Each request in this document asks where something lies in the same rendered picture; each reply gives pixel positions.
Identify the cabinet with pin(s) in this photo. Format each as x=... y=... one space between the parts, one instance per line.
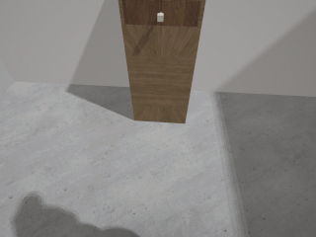
x=160 y=64

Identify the handle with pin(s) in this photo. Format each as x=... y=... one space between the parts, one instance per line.
x=160 y=17

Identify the drawer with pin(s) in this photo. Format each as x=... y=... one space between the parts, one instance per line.
x=177 y=13

